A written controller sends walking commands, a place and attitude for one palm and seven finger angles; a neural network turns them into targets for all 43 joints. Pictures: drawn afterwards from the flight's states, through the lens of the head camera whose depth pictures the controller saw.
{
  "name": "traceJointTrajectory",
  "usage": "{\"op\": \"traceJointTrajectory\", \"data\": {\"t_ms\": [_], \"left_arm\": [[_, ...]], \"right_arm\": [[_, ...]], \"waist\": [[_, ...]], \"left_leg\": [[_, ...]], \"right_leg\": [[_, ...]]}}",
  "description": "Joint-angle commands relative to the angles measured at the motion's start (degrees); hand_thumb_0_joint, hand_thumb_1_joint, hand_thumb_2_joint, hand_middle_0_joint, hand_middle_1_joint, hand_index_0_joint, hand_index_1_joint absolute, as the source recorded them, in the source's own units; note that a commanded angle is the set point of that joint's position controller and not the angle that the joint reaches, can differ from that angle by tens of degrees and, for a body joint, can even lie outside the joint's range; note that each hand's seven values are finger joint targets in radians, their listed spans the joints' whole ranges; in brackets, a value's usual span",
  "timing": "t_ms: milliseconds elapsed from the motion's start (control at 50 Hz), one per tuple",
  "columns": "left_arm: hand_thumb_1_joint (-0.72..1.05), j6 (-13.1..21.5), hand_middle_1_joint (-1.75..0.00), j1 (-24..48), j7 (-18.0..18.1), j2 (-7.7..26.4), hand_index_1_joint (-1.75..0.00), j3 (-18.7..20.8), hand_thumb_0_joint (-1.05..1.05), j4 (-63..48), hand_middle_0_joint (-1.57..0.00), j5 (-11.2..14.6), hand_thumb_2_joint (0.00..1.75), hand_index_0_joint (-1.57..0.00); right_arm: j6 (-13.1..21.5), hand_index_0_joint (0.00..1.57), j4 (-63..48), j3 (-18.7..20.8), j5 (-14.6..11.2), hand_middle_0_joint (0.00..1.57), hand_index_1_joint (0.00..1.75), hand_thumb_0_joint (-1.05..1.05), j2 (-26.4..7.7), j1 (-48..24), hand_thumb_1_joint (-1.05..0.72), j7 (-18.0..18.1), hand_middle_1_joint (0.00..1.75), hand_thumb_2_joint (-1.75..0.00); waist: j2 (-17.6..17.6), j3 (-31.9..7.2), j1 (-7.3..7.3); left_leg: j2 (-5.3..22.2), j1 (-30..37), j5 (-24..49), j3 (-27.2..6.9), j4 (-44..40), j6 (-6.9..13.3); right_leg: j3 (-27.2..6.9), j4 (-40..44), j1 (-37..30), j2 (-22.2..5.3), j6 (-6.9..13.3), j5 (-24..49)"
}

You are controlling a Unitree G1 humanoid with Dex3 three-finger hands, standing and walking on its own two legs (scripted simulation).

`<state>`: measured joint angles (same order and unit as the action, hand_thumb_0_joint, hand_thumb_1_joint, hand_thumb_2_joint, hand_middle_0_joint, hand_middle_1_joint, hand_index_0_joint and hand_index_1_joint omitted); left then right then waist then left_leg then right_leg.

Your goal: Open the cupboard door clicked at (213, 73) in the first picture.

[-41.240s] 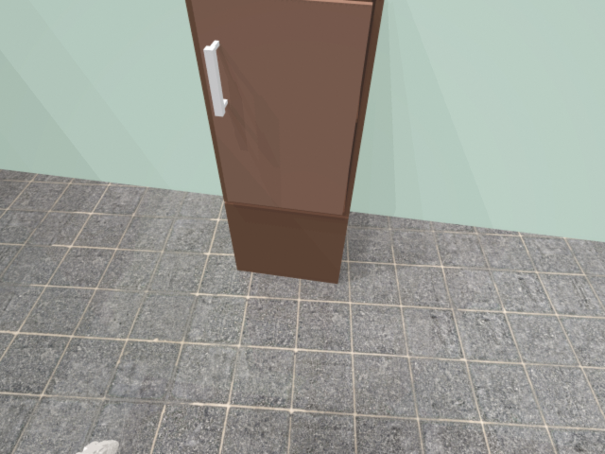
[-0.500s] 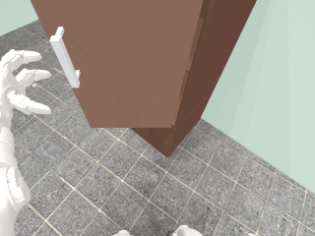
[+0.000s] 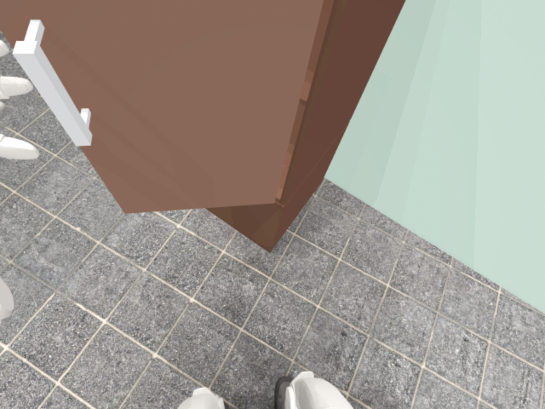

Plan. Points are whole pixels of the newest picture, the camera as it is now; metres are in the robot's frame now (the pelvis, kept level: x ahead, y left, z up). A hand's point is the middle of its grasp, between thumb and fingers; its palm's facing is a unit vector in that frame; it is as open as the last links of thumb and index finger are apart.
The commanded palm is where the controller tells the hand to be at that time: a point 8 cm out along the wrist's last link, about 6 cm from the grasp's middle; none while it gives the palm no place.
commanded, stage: move the hooked fingers beside the handle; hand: left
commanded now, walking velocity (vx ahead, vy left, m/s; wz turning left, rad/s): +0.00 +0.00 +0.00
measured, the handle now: (62, 90) +0.53 +0.24 +0.11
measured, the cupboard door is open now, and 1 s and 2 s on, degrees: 42 42 42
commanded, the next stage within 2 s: slide the fingers in behind the handle in 0.70 s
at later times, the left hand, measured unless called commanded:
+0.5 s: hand (2, 114) +0.48 +0.30 +0.11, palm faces +0.03 -1.00 +0.01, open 14.0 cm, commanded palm +0.46 +0.34 +0.10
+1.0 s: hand (15, 121) +0.47 +0.28 +0.11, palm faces +0.04 -1.00 -0.01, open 14.0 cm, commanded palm +0.45 +0.32 +0.10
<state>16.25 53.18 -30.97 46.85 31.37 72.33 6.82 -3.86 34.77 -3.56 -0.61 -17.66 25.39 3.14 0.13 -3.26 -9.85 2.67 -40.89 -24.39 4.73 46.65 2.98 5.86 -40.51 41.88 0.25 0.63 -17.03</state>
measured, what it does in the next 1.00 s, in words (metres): stands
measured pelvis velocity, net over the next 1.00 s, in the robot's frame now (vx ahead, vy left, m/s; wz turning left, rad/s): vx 0.00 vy -0.01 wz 0.01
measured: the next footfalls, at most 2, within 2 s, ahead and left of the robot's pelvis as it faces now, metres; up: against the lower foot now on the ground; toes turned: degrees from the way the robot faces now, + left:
none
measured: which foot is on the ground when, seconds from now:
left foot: down 0.00-1.00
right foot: down 0.00-1.00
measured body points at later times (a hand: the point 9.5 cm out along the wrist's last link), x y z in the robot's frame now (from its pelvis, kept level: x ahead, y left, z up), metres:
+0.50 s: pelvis +0.01 +0.00 +0.00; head +0.12 +0.03 +0.43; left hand +0.47 +0.35 +0.12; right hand +0.03 -0.27 -0.10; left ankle -0.03 +0.08 -0.70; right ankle +0.02 -0.12 -0.70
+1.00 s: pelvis +0.00 -0.01 +0.00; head +0.11 +0.02 +0.44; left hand +0.46 +0.33 +0.12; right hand +0.01 -0.28 -0.10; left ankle -0.03 +0.08 -0.70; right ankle +0.02 -0.12 -0.70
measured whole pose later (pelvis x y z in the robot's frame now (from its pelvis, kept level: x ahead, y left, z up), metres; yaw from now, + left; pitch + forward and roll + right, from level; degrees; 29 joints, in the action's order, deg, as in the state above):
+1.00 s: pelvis +0.00 -0.01 +0.00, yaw +0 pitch +17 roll -3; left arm 16.9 49.1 -28.9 41.6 29.3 68.4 8.5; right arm -4.9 33.6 -3.5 -1.1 -17.2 23.9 2.4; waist 0.4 -3.8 -8.4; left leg 2.9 -39.7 -24.7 4.1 47.4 2.5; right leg 6.3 -41.5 40.6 0.5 1.2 -17.7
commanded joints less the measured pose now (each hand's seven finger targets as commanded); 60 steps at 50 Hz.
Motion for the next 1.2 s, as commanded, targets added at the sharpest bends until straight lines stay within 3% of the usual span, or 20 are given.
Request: {"op": "traceJointTrajectory", "data": {"t_ms": [0, 60, 100, 180, 240, 300, 360, 420, 500, 560, 580, 660, 740, 780, 800, 860, 980, 1060, 1120, 1180], "left_arm": [[-0.5, 2.92, -1.2, 18.85, -0.98, 17.37, -1.2, 2.03, 0.0, -11.87, -0.3, 2.17, 0.3, -0.3], [-0.5, 3.37, -1.2, 17.85, -0.76, 19.34, -1.2, 4.2, 0.0, -15.79, -0.3, 2.49, 0.3, -0.3], [-0.5, 3.48, -1.2, 16.22, -0.31, 18.78, -1.2, 4.36, 0.0, -16.28, -0.3, 2.47, 0.3, -0.3], [-0.5, 4.05, -1.2, 17.87, 0.27, 17.61, -1.2, 3.78, 0.0, -18.49, -0.3, 2.76, 0.3, -0.3], [-0.5, 3.52, -1.2, 18.01, 0.32, 15.32, -1.2, 2.03, 0.0, -16.21, -0.3, 3.31, 0.3, -0.3], [-0.5, 3.05, -1.2, 19.33, 0.47, 15.66, -1.2, 1.11, 0.0, -15.24, -0.3, 2.21, 0.3, -0.3], [-0.5, 4.19, -1.2, 20.15, 0.55, 15.98, -1.2, 1.76, 0.0, -19.04, -0.3, 2.61, 0.3, -0.3], [-0.5, 3.32, -1.2, 17.49, 0.35, 12.48, -1.2, -0.1, 0.0, -15.49, -0.3, 3.22, 0.3, -0.3], [-0.5, 1.91, -1.2, 18.07, 0.57, 14.64, -1.2, 0.19, 0.0, -12.39, -0.3, 2.19, 0.3, -0.3], [-0.5, 4.06, -1.2, 20.89, 1.38, 16.44, -1.2, 1.71, 0.0, -18.15, -0.3, 2.05, 0.3, -0.3], [-0.5, 4.6, -1.2, 20.37, 1.21, 14.77, -1.2, 0.72, 0.0, -18.62, -0.3, 2.24, 0.3, -0.3], [-0.5, 4.46, -1.2, 19.63, 0.84, 13.39, -1.2, 0.54, 0.0, -16.82, -0.3, 3.48, 0.3, -0.3], [-0.5, 3.72, -1.2, 17.35, 1.44, 13.41, -1.2, 0.75, 0.0, -17.87, -0.3, 3.18, 0.3, -0.3], [-0.5, 3.41, -1.2, 15.14, 1.9, 15.24, -1.2, 2.4, 0.0, -16.18, -0.3, 2.93, 0.3, -0.3], [-0.5, 3.28, -1.2, 16.4, 1.93, 13.87, -1.2, 1.05, 0.0, -15.89, -0.3, 3.09, 0.3, -0.3], [-0.5, 4.37, -1.2, 19.16, 2.16, 12.62, -1.2, -0.26, 0.0, -17.82, -0.3, 3.11, 0.3, -0.3], [-0.5, 4.37, -1.2, 18.91, 2.17, 11.75, -1.2, -1.12, 0.0, -14.82, -0.3, 2.86, 0.3, -0.3], [-0.5, 4.62, -1.2, 20.5, 2.92, 11.06, -1.2, -1.63, 0.0, -16.86, -0.3, 2.9, 0.3, -0.3], [-0.5, 4.1, -1.2, 20.32, 3.81, 9.12, -1.2, -2.89, 0.0, -15.32, -0.3, 2.68, 0.3, -0.3], [-0.5, 4.62, -1.2, 21.56, 4.79, 9.88, -1.2, -1.86, 0.0, -17.39, -0.3, 2.68, 0.3, -0.3]], "right_arm": [[-0.33, 0.2, -3.0, 4.61, 0.22, 0.2, 0.3, 0.0, -11.49, 9.23, -0.9, 0.4, 0.3, -0.9], [-0.64, 0.2, -3.78, 5.0, 0.34, 0.2, 0.3, 0.0, -11.49, 9.33, -0.9, 0.1, 0.3, -0.9], [-0.79, 0.2, -3.97, 5.14, 0.3, 0.2, 0.3, 0.0, -11.19, 9.07, -0.9, -0.25, 0.3, -0.9], [-0.93, 0.2, -3.81, 5.2, 0.29, 0.2, 0.3, 0.0, -10.99, 8.53, -0.9, -0.37, 0.3, -0.9], [-0.96, 0.2, -3.77, 4.74, 0.09, 0.2, 0.3, 0.0, -10.99, 8.12, -0.9, -0.2, 0.3, -0.9], [-0.92, 0.2, -3.41, 4.46, -0.01, 0.2, 0.3, 0.0, -10.83, 7.81, -0.9, -0.03, 0.3, -0.9], [-0.87, 0.2, -3.66, 4.72, 0.19, 0.2, 0.3, 0.0, -10.69, 7.82, -0.9, -0.01, 0.3, -0.9], [-0.88, 0.2, -3.48, 4.57, 0.03, 0.2, 0.3, 0.0, -10.57, 7.33, -0.9, -0.27, 0.3, -0.9], [-0.95, 0.2, -4.23, 4.04, -0.18, 0.2, 0.3, 0.0, -10.77, 6.79, -0.9, 0.09, 0.3, -0.9], [-0.84, 0.2, -4.37, 4.5, 0.13, 0.2, 0.3, 0.0, -10.74, 7.38, -0.9, 0.07, 0.3, -0.9], [-0.83, 0.2, -4.32, 4.51, 0.14, 0.2, 0.3, 0.0, -10.47, 7.2, -0.9, -0.08, 0.3, -0.9], [-0.89, 0.2, -3.63, 4.6, -0.01, 0.2, 0.3, 0.0, -10.64, 7.04, -0.9, -0.06, 0.3, -0.9], [-0.8, 0.2, -4.36, 4.53, -0.06, 0.2, 0.3, 0.0, -10.48, 6.72, -0.9, -0.13, 0.3, -0.9], [-0.76, 0.2, -4.6, 4.62, -0.1, 0.2, 0.3, 0.0, -10.61, 6.58, -0.9, -0.23, 0.3, -0.9], [-0.76, 0.2, -4.7, 4.32, -0.27, 0.2, 0.3, 0.0, -10.47, 6.32, -0.9, -0.25, 0.3, -0.9], [-0.49, 0.2, -4.57, 4.32, -0.26, 0.2, 0.3, 0.0, -10.42, 6.25, -0.9, 0.05, 0.3, -0.9], [-0.09, 0.2, -3.83, 4.09, -0.26, 0.2, 0.3, 0.0, -10.4, 6.27, -0.9, 0.24, 0.3, -0.9], [0.21, 0.2, -3.78, 4.21, -0.26, 0.2, 0.3, 0.0, -10.24, 6.32, -0.9, 0.29, 0.3, -0.9], [0.47, 0.2, -3.46, 4.19, -0.21, 0.2, 0.3, 0.0, -10.26, 6.43, -0.9, 0.25, 0.3, -0.9], [0.67, 0.2, -3.41, 4.33, -0.04, 0.2, 0.3, 0.0, -10.21, 6.62, -0.9, 0.15, 0.3, -0.9]], "waist": [[8.94, -25.75, 1.51], [12.15, -29.2, 2.71], [10.67, -27.87, 2.82], [13.23, -27.54, 2.35], [9.88, -24.68, 1.42], [10.89, -24.22, 1.1], [13.92, -29.32, 1.91], [10.03, -25.22, 1.34], [7.85, -22.3, 1.31], [11.66, -28.38, 1.99], [13.56, -29.37, 1.94], [9.63, -26.71, 1.4], [11.26, -26.79, 2.51], [8.39, -25.49, 3.03], [6.75, -23.94, 2.04], [9.48, -24.74, 1.85], [8.96, -22.88, 1.46], [10.09, -25.13, 1.4], [7.57, -22.93, 0.85], [9.67, -25.83, 1.33]], "left_leg": [[-0.05, 17.79, 33.85, -7.44, -3.78, -1.82], [-0.08, 20.25, 38.01, -7.5, -3.39, -2.28], [-0.1, 19.27, 37.54, -7.25, -3.26, -1.94], [0.14, 22.0, 38.32, -7.6, -3.13, -2.5], [0.03, 19.74, 35.85, -7.34, -3.43, -1.94], [-0.18, 18.85, 33.42, -7.3, -3.4, -1.86], [0.16, 23.56, 39.37, -8.03, -2.68, -2.95], [0.22, 20.82, 36.89, -7.73, -2.85, -2.42], [-0.59, 14.82, 29.91, -7.03, -3.68, -1.46], [-0.27, 19.88, 35.14, -7.7, -2.85, -2.33], [-0.17, 21.69, 37.05, -7.69, -2.49, -2.72], [0.1, 20.44, 35.57, -7.88, -2.72, -2.23], [-0.31, 19.95, 34.88, -7.56, -3.43, -2.24], [-0.5, 16.99, 31.91, -7.16, -3.72, -1.76], [-0.68, 14.95, 28.11, -6.53, -4.14, -1.22], [-0.77, 16.45, 26.55, -6.73, -4.5, -1.31], [-0.8, 14.91, 23.7, -6.73, -4.62, -1.15], [-0.79, 16.42, 25.33, -6.9, -4.48, -1.34], [-0.6, 15.25, 23.46, -7.04, -4.75, -1.19], [-0.58, 17.3, 25.7, -7.05, -4.38, -1.52]], "right_leg": [[-3.53, 1.02, -10.81, 2.26, 0.41, 19.13], [-3.58, 0.37, -11.77, 2.38, 0.71, 21.13], [-3.62, 0.58, -12.34, 2.44, 0.54, 21.51], [-3.35, 0.69, -10.0, 2.66, 0.62, 19.8], [-3.28, 0.9, -10.16, 2.73, 0.65, 19.7], [-3.42, 0.98, -9.67, 2.48, 0.44, 18.59], [-3.19, 0.12, -9.94, 2.57, 0.67, 20.27], [-3.03, 0.71, -9.18, 2.59, 0.42, 19.26], [-3.44, 0.55, -11.2, 2.17, 0.42, 18.79], [-3.58, -0.26, -11.29, 2.3, 0.63, 19.92], [-3.52, -0.26, -10.68, 2.37, 0.7, 20.14], [-3.34, 0.26, -10.24, 2.5, 0.51, 19.53], [-3.3, 0.24, -11.44, 2.36, 0.83, 19.39], [-3.5, 0.45, -13.13, 2.28, 0.61, 19.37], [-3.77, 0.87, -13.43, 2.28, 0.35, 18.66], [-3.94, 0.92, -12.65, 2.24, 0.63, 17.07], [-4.01, 1.17, -11.95, 2.11, 0.75, 15.33], [-4.07, 0.95, -11.92, 2.04, 0.73, 16.0], [-3.84, 1.29, -10.99, 2.07, 0.6, 14.6], [-4.01, 0.97, -11.52, 2.05, 0.64, 15.72]]}}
